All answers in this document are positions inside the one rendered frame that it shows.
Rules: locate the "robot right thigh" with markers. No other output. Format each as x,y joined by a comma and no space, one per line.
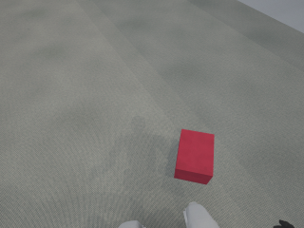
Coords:
196,216

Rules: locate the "carton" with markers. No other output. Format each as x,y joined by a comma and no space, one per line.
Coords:
195,159

